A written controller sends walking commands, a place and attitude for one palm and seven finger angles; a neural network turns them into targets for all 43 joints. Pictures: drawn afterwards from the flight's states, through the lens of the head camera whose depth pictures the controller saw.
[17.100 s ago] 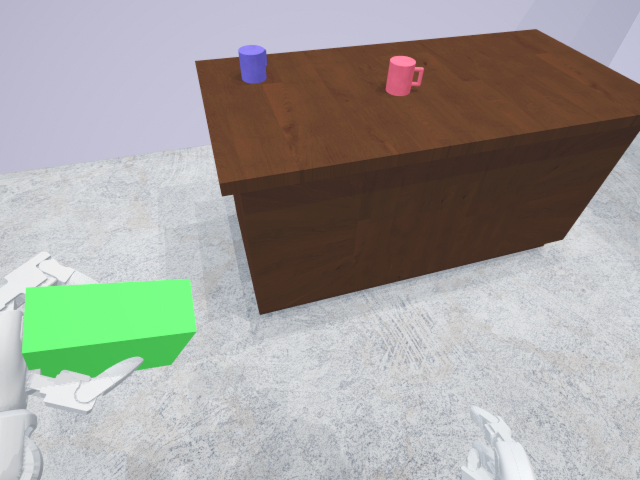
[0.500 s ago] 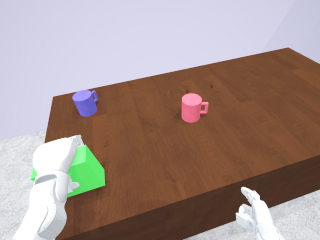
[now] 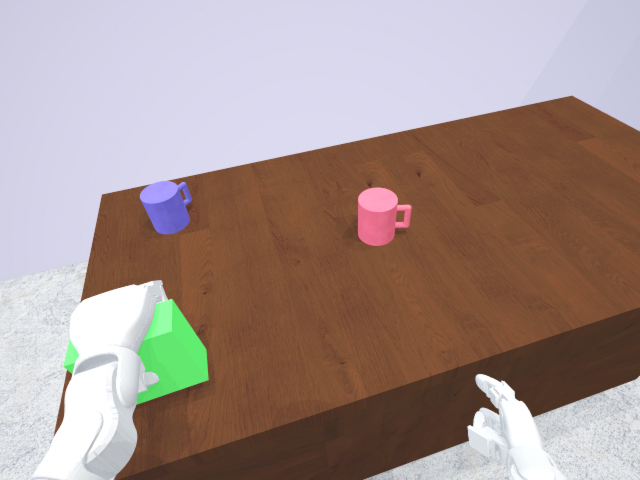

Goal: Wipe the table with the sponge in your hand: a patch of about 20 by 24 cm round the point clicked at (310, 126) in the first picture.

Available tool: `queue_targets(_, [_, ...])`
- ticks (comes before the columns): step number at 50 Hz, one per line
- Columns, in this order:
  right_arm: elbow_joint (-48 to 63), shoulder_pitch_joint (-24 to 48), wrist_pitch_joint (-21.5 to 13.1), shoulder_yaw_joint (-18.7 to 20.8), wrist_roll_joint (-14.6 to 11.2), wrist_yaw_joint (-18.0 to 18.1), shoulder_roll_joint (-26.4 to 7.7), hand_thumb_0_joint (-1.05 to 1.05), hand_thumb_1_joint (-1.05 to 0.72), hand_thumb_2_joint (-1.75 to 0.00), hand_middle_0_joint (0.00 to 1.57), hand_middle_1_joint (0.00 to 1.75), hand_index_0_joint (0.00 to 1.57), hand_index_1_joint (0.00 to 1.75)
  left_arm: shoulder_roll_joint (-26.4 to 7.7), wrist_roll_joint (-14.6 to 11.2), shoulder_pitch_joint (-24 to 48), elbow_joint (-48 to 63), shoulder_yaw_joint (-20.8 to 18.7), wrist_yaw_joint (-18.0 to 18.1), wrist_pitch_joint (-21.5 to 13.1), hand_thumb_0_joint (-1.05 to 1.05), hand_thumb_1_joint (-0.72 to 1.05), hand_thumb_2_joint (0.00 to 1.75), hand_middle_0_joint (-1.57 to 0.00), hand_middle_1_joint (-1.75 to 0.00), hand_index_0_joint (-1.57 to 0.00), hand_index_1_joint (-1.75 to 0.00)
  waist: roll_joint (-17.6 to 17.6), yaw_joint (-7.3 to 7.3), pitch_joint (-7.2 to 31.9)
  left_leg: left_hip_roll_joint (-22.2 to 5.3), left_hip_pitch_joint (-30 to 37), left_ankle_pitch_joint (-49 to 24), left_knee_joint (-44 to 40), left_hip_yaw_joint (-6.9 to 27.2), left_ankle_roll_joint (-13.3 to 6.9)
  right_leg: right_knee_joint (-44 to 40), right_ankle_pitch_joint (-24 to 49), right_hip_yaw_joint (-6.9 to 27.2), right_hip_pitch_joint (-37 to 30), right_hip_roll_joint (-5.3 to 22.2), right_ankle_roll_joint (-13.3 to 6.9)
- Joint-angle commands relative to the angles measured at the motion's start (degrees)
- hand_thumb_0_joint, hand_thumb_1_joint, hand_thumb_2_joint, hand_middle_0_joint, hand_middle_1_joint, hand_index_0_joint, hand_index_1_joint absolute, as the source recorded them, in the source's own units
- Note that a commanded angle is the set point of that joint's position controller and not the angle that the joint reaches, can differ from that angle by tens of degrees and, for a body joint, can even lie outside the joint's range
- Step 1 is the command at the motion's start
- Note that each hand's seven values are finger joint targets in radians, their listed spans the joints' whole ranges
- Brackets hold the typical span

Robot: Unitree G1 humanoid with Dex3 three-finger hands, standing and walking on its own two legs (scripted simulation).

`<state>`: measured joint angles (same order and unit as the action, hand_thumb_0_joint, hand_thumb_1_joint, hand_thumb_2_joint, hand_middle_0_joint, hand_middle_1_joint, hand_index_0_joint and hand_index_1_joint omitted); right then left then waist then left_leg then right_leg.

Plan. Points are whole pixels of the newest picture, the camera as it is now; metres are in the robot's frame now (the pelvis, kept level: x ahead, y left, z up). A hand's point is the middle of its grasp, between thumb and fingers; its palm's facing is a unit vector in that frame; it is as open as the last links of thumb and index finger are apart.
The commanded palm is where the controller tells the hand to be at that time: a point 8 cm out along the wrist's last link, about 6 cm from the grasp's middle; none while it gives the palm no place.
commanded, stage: move the sponge above the wiping area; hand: left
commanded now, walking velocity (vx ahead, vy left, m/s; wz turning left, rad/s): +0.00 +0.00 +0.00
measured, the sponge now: (151, 364) +0.24 +0.28 +0.01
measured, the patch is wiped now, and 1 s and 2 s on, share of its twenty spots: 0.00 0.00 0.00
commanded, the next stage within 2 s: lower the sponge onto the table in 0.72 s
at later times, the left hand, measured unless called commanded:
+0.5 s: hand (135, 343) +0.24 +0.28 +0.06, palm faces +0.00 -0.10 -0.99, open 9.6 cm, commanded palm +0.21 +0.28 +0.13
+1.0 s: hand (130, 347) +0.23 +0.28 +0.06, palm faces +0.02 -0.10 -0.99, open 9.6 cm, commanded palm +0.20 +0.28 +0.13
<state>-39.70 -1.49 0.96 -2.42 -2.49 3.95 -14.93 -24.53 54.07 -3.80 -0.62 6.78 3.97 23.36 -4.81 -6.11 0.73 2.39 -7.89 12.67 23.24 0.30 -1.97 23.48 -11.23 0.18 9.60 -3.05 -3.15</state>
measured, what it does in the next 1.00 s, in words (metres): stands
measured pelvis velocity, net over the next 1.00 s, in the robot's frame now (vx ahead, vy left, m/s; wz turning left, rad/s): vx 0.00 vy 0.01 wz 0.00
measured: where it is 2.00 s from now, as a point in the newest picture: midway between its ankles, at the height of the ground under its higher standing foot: outside the picture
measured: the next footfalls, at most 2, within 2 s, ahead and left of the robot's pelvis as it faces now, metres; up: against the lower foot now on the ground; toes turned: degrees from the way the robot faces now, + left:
none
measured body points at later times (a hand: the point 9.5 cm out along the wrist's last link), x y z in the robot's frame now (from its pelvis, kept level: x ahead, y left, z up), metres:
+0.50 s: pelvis +0.00 +0.00 +0.00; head -0.01 -0.03 +0.45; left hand +0.23 +0.28 +0.11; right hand +0.24 -0.21 -0.08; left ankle +0.00 +0.10 -0.74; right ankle +0.02 -0.09 -0.74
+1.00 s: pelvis +0.00 +0.01 +0.00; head -0.02 -0.02 +0.45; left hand +0.23 +0.29 +0.12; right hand +0.24 -0.20 -0.08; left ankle +0.00 +0.10 -0.74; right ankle +0.02 -0.09 -0.74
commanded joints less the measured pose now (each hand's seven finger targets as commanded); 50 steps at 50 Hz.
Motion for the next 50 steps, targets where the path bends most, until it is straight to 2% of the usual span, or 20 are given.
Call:
queue_targets(1, [10.3, 13.4, -3.3, 1.7, 0.4, 0.5, -5.2, 0.00, -0.90, -0.90, 0.20, 0.30, 0.20, 0.30, -11.7, 2.1, 14.3, 12.4, -7.3, 2.7, -1.8, 0.00, 0.10, 1.30, -1.20, -1.60, -1.20, -1.60, 1.1, -0.83, 10.8, -0.3, 1.2, -9.9, -2.2, 4.7, -0.5, -4.4, 4.0, 7.1, -3.1, 2.7, -1.7])
queue_targets(5, [10.0, 13.0, -3.3, 2.1, 0.6, 0.3, -5.6, 0.00, -0.90, -0.90, 0.20, 0.30, 0.20, 0.30, -13.6, 2.1, 12.8, 12.0, -9.5, 3.3, -2.5, 0.00, 0.10, 1.30, -1.20, -1.60, -1.20, -1.60, 1.5, -1.49, 10.7, -0.4, 1.5, -10.5, -2.1, 5.3, -0.4, -4.6, 5.0, 8.3, -2.8, 2.4, -2.1])
queue_targets(6, [10.2, 12.8, -3.3, 2.0, 0.4, 0.3, -5.2, 0.00, -0.90, -0.90, 0.20, 0.30, 0.20, 0.30, -11.5, 1.8, 13.0, 12.0, -7.8, 3.3, -2.6, 0.00, 0.10, 1.30, -1.20, -1.60, -1.20, -1.60, 1.8, -0.91, 10.8, -0.5, 1.1, -10.7, -1.9, 4.7, -0.5, -4.2, 5.4, 7.2, -2.9, 2.8, -1.7])
queue_targets(10, [9.8, 13.3, -3.1, 2.2, 0.6, 0.3, -5.9, 0.00, -0.90, -0.90, 0.20, 0.30, 0.20, 0.30, -16.1, 2.1, 12.1, 13.8, -12.0, 4.1, -2.6, 0.00, 0.10, 1.30, -1.20, -1.60, -1.20, -1.60, 1.3, -1.80, 11.5, -0.2, 1.6, -11.9, -1.6, 5.2, -0.4, -4.2, 7.0, 8.9, -4.0, 2.5, -2.2])
queue_targets(12, [10.1, 13.2, -3.2, 2.1, 0.4, 0.2, -5.4, 0.00, -0.90, -0.90, 0.20, 0.30, 0.20, 0.30, -12.5, 1.6, 11.6, 13.2, -9.0, 3.9, -2.3, 0.00, 0.10, 1.30, -1.20, -1.60, -1.20, -1.60, 2.0, -1.20, 10.5, -0.4, 1.3, -11.8, -1.6, 4.8, -0.4, -4.4, 6.8, 7.6, -3.2, 3.0, -1.6])
queue_targets(15, [9.6, 13.5, -3.0, 2.1, 0.4, 0.4, -6.0, 0.00, -0.90, -0.90, 0.20, 0.30, 0.20, 0.30, -15.7, 1.2, 11.5, 12.7, -11.6, 3.6, -1.6, 0.00, 0.10, 1.30, -1.20, -1.60, -1.20, -1.60, 1.9, -1.17, 9.3, -0.3, 1.4, -10.6, -1.8, 5.2, -0.4, -5.0, 5.4, 8.9, -2.8, 2.6, -1.9])
queue_targets(16, [10.1, 13.5, -3.1, 2.0, 0.2, 0.4, -5.4, 0.00, -0.90, -0.90, 0.20, 0.30, 0.20, 0.30, -11.7, 1.2, 12.9, 13.4, -7.8, 3.2, -1.8, 0.00, 0.10, 1.30, -1.20, -1.60, -1.20, -1.60, 1.3, -0.35, 9.8, -0.4, 1.3, -10.5, -1.8, 4.5, -0.5, -4.7, 5.3, 7.4, -2.5, 3.0, -1.5])
queue_targets(21, [10.4, 12.7, -3.9, 2.2, 0.4, 0.4, -5.2, 0.00, -0.90, -0.90, 0.20, 0.30, 0.20, 0.30, -11.0, 1.5, 13.4, 15.2, -6.5, 2.5, -3.1, 0.00, 0.10, 1.30, -1.20, -1.60, -1.20, -1.60, 0.6, -0.55, 11.1, -0.7, 2.4, -11.2, -2.0, 5.2, -0.6, -4.3, 5.3, 6.7, -2.5, 2.6, -1.6])
queue_targets(24, [9.7, 12.2, -3.4, 2.4, 0.7, 0.3, -5.5, 0.00, -0.90, -0.90, 0.20, 0.30, 0.20, 0.30, -12.9, 2.0, 12.0, 14.0, -8.6, 2.9, -3.6, 0.00, 0.10, 1.30, -1.20, -1.60, -1.20, -1.60, 2.2, -1.24, 10.7, -0.7, 1.9, -11.9, -2.2, 5.4, -0.2, -4.4, 6.3, 6.7, -3.0, 2.7, -1.7])
queue_targets(25, [9.9, 13.2, -3.4, 2.1, 0.6, 0.2, -5.6, 0.00, -0.90, -0.90, 0.20, 0.30, 0.20, 0.30, -15.1, 2.0, 12.1, 15.0, -10.5, 3.2, -3.3, 0.00, 0.10, 1.30, -1.20, -1.60, -1.20, -1.60, 0.5, -1.60, 10.1, -0.6, 1.8, -10.8, -2.7, 6.0, -0.1, -4.6, 4.9, 8.0, -3.1, 2.3, -2.2])
queue_targets(26, [10.1, 13.0, -3.4, 2.0, 0.5, 0.2, -5.1, 0.00, -0.90, -0.90, 0.20, 0.30, 0.20, 0.30, -12.3, 2.0, 12.5, 14.5, -8.6, 3.4, -3.1, 0.00, 0.10, 1.30, -1.20, -1.60, -1.20, -1.60, 1.2, -1.19, 10.7, -0.7, 1.3, -11.0, -2.7, 5.4, -0.2, -4.1, 5.0, 6.5, -3.4, 2.6, -1.8])
queue_targets(30, [9.9, 14.4, -2.8, 2.0, 0.4, 0.2, -5.7, 0.00, -0.90, -0.90, 0.20, 0.30, 0.20, 0.30, -15.6, 2.0, 12.1, 14.5, -11.6, 4.2, -1.7, 0.00, 0.10, 1.30, -1.20, -1.60, -1.20, -1.60, 0.1, -2.09, 10.2, -0.5, 1.4, -11.0, -3.2, 5.9, 0.1, -4.4, 4.9, 8.0, -3.9, 2.3, -2.3])
queue_targets(31, [10.4, 14.2, -2.9, 2.0, 0.1, 0.1, -5.1, 0.00, -0.90, -0.90, 0.20, 0.30, 0.20, 0.30, -11.6, 1.7, 12.3, 14.9, -8.2, 4.0, -1.4, 0.00, 0.10, 1.30, -1.20, -1.60, -1.20, -1.60, 0.2, -1.37, 10.7, -0.7, 1.4, -11.3, -3.1, 5.3, 0.0, -4.0, 5.1, 6.4, -3.9, 2.6, -1.8])
queue_targets(35, [10.5, 14.7, -2.8, 2.0, 0.2, -0.4, -5.4, 0.00, -0.90, -0.90, 0.20, 0.30, 0.20, 0.30, -11.1, 1.3, 10.2, 16.0, -7.2, 2.8, -0.5, 0.00, 0.10, 1.30, -1.20, -1.60, -1.20, -1.60, 0.6, -1.40, 9.9, -0.9, 2.3, -12.3, -3.1, 6.2, 0.2, -4.3, 6.4, 7.3, -3.3, 2.2, -2.1])
queue_targets(36, [10.7, 14.0, -2.8, 2.1, 0.1, -0.5, -5.1, 0.00, -0.90, -0.90, 0.20, 0.30, 0.20, 0.30, -8.8, 1.2, 10.2, 15.7, -5.1, 2.5, -0.4, 0.00, 0.10, 1.30, -1.20, -1.60, -1.20, -1.60, 1.5, -0.86, 10.1, -1.1, 1.8, -11.8, -3.1, 5.7, -0.1, -4.1, 5.7, 6.0, -3.2, 2.5, -1.7])
queue_targets(40, [10.7, 14.4, -2.6, 2.0, 0.5, -0.5, -5.4, 0.00, -0.90, -0.90, 0.20, 0.30, 0.20, 0.30, -12.4, 1.8, 10.1, 17.6, -7.8, 2.3, -1.0, 0.00, 0.10, 1.30, -1.20, -1.60, -1.20, -1.60, 1.0, -1.67, 9.9, -0.9, 1.9, -11.4, -3.4, 6.5, 0.1, -4.2, 5.5, 7.4, -3.7, 2.1, -2.2])
queue_targets(42, [10.6, 13.3, -2.8, 2.1, 0.5, -0.6, -5.2, 0.00, -0.90, -0.90, 0.20, 0.30, 0.20, 0.30, -11.0, 2.3, 10.5, 17.7, -6.9, 2.7, -1.7, 0.00, 0.10, 1.30, -1.20, -1.60, -1.20, -1.60, 1.0, -1.56, 11.0, -1.1, 2.1, -13.1, -3.1, 6.1, 0.1, -3.6, 6.8, 6.2, -3.9, 2.3, -2.0])
queue_targets(45, [10.4, 14.3, -2.4, 2.1, 0.6, -0.4, -5.4, 0.00, -0.90, -0.90, 0.20, 0.30, 0.20, 0.30, -13.7, 2.3, 10.2, 17.9, -9.7, 3.6, -1.8, 0.00, 0.10, 1.30, -1.20, -1.60, -1.20, -1.60, 0.7, -1.93, 9.8, -1.0, 2.0, -11.7, -3.4, 6.7, 0.2, -4.3, 5.7, 7.9, -3.8, 1.9, -2.3])
queue_targets(48, [9.8, 14.0, -2.2, 2.2, 0.3, -0.2, -5.3, 0.00, -0.90, -0.90, 0.20, 0.30, 0.20, 0.30, -11.6, 2.0, 10.6, 15.4, -8.0, 3.9, -1.2, 0.00, 0.10, 1.30, -1.20, -1.60, -1.20, -1.60, 1.4, -1.39, 8.8, -1.0, 1.5, -10.5, -3.4, 5.8, 0.1, -4.9, 4.4, 7.0, -3.1, 2.4, -1.9])
queue_targets(50, [9.9, 14.7, -2.5, 2.1, 0.2, 0.0, -5.5, 0.00, -0.90, -0.90, 0.20, 0.30, 0.20, 0.30, -13.4, 1.8, 12.1, 16.1, -9.4, 4.0, -0.8, 0.00, 0.10, 1.30, -1.20, -1.60, -1.20, -1.60, 1.0, -1.38, 9.2, -0.8, 2.1, -9.9, -3.5, 6.2, 0.0, -5.0, 3.8, 8.1, -3.0, 1.9, -2.2])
